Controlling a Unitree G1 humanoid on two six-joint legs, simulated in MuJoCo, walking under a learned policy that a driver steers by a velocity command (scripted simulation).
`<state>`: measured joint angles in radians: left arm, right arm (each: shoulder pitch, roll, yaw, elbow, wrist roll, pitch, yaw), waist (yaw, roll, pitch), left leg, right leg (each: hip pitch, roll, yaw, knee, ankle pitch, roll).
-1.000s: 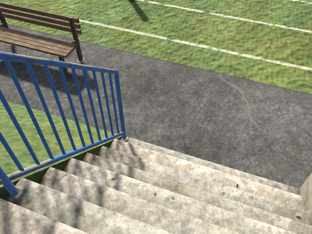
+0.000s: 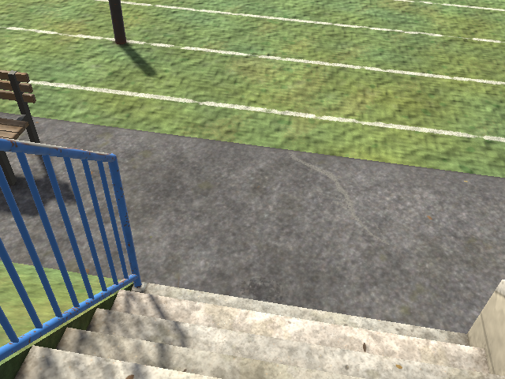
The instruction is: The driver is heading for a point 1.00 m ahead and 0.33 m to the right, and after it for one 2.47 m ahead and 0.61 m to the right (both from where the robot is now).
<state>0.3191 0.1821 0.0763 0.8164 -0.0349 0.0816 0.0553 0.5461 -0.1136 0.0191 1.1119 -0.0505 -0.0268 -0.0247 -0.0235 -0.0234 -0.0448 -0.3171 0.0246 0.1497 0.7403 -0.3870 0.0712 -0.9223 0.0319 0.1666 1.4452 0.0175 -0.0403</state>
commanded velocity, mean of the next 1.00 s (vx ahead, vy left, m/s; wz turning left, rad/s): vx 0.48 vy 0.00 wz -0.55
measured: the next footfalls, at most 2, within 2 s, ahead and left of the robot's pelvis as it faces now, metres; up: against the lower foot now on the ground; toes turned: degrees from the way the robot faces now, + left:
right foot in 0.42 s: +0.25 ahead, -0.22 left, -0.19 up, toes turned -13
left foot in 0.96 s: +0.54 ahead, -0.07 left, -0.41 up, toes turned -38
